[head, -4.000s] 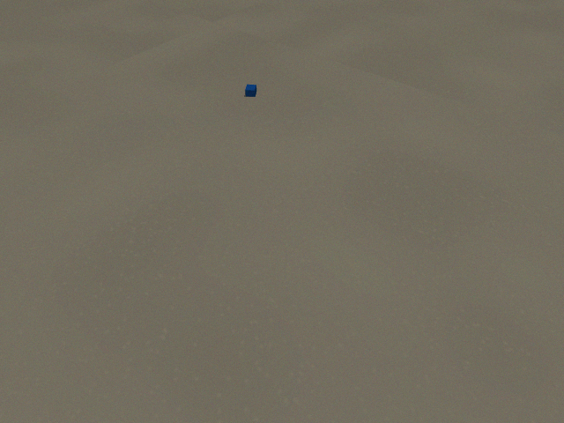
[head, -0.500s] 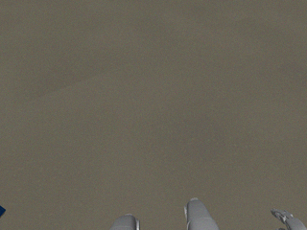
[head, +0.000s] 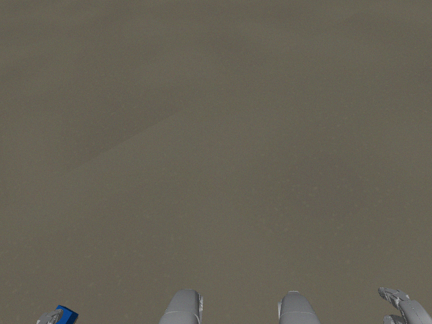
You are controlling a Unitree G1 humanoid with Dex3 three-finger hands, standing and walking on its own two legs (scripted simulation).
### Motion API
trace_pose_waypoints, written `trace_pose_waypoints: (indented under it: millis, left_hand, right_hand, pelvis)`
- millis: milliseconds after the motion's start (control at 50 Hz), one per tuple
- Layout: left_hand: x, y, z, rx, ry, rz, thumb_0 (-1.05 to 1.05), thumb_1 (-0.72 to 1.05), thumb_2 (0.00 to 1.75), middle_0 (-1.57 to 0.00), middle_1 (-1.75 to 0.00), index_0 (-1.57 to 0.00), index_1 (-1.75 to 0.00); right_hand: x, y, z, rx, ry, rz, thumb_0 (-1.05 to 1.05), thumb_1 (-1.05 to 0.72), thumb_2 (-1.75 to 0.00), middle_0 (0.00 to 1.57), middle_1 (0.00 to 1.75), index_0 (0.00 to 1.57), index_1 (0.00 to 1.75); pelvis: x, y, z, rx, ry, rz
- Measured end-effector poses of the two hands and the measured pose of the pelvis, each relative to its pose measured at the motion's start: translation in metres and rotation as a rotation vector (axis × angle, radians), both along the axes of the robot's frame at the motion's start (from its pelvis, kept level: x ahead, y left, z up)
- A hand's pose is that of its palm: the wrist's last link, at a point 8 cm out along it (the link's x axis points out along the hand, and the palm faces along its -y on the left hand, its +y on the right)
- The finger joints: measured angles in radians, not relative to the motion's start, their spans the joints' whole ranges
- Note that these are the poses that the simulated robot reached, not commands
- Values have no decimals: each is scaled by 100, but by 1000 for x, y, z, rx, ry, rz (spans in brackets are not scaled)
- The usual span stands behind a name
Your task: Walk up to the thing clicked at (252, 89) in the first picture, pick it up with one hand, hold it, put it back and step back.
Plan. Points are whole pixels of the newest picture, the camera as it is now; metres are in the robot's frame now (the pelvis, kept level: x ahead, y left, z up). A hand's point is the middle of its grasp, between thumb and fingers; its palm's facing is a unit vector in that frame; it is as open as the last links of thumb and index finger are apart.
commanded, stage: walk up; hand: left
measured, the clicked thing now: (63, 318) +0.22 +0.74 -0.71
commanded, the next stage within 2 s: none
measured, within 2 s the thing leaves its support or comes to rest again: neither
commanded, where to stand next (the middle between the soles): -0.21 +0.58 m, yaw -15 degrees
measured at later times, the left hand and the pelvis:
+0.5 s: hand out of the picture +0.03 +0.50 -0.12, palm faces -0.19 -0.83 -0.52, open 7.4 cm; pelvis -0.08 +0.23 +0.00, yaw -7 degrees
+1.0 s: hand out of the picture -0.05 +0.78 -0.13, palm faces -0.12 -0.81 -0.57, open 7.4 cm; pelvis -0.18 +0.47 +0.00, yaw -9 degrees
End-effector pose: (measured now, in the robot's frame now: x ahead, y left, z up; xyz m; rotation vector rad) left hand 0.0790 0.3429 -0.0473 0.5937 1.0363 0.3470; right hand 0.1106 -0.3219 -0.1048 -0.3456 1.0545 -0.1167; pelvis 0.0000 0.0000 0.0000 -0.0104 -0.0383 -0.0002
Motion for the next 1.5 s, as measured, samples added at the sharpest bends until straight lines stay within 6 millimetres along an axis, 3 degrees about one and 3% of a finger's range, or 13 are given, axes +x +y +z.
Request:
trace_pose_waypoints:
  millis: [100, 180, 280, 380, 480, 600, 740, 900, 1000, 1080, 1220, 1360, 1500]
  left_hand:
    - [-9, 87, -13, 32, 13, -35, 0, 89, 90, -21, -30, -22, -30]
    - [-18, 150, -31, 49, 44, 3, 0, 90, 90, -21, -30, -21, -30]
    - [-21, 171, -33, -22, 97, -5, 1, 90, 90, -20, -30, -21, -30]
    - [-28, 173, -33, -96, 131, -61, 1, 90, 90, -21, -30, -21, -30]
    - [-44, 186, -33, -100, 133, -127, 0, 90, 90, -21, -30, -21, -30]
    - [-68, 236, -16, -68, 53, -101, 0, 90, 90, -21, -30, -22, -30]
    - [-87, 327, -1, -2, 16, -122, 0, 90, 90, -21, -30, -22, -30]
    - [-115, 454, -32, 36, 30, -78, 0, 90, 90, -21, -30, -21, -30]
    - [-136, 475, -36, -41, 106, -68, 1, 90, 90, -20, -30, -21, -30]
    - [-156, 478, -37, -103, 146, -89, 1, 90, 90, -20, -30, -21, -30]
    - [-195, 493, -37, -115, 182, -155, 0, 90, 90, -21, -30, -21, -30]
    - [-222, 558, -12, -50, 93, -131, 0, 90, 90, -21, -30, -22, -30]
    - [-213, 633, -15, -60, -8, -169, 0, 90, 90, -21, -30, -21, -30]
  right_hand:
    - [-15, 46, -4, -71, -23, -26, 0, -90, -90, 20, 30, 20, 29]
    - [-58, 98, -5, -95, 18, -62, 0, -90, -90, 20, 30, 20, 29]
    - [-122, 158, 8, -62, 134, -150, 0, -90, -90, 20, 30, 20, 29]
    - [-161, 195, 11, -44, 181, -180, 1, -90, -90, 20, 30, 21, 30]
    - [-174, 224, -13, -20, 158, -213, 1, -90, -90, 20, 30, 21, 30]
    - [-175, 276, -16, 22, 136, -161, 1, -90, -90, 20, 30, 20, 29]
    - [-187, 323, -11, -14, 66, -157, 0, -90, -90, 20, 30, 21, 30]
    - [-245, 414, -8, -86, 82, -187, 0, -90, -90, 20, 30, 20, 29]
    - [-293, 474, 12, -55, 151, -256, 0, -90, -90, 20, 30, 20, 29]
    - [-317, 504, 19, -46, 181, -251, 1, -90, -90, 20, 30, 21, 30]
    - [-335, 538, -8, -16, 143, -280, 1, -90, -90, 20, 30, 21, 30]
    - [-340, 595, -10, 35, 96, -238, 1, -90, -90, 20, 30, 20, 29]
    - [-375, 645, -13, -16, 60, -273, 0, -90, -90, 20, 30, 20, 29]
  pelvis:
    - [-18, 71, -21, -12, 20, -25]
    - [-33, 119, -26, 6, -12, -68]
    - [-42, 153, -2, -27, 16, -57]
    - [-58, 189, 9, -8, 27, -84]
    - [-77, 226, -1, -26, 13, -128]
    - [-104, 269, 3, -9, -18, -110]
    - [-132, 342, -3, 15, 0, -123]
    - [-170, 438, -24, 6, -35, -161]
    - [-184, 469, 1, -31, 1, -150]
    - [-200, 495, 12, -28, 17, -158]
    - [-234, 543, 3, -45, 7, -206]
    - [-266, 593, 8, 11, -6, -194]
    - [-281, 658, -7, 29, -11, -174]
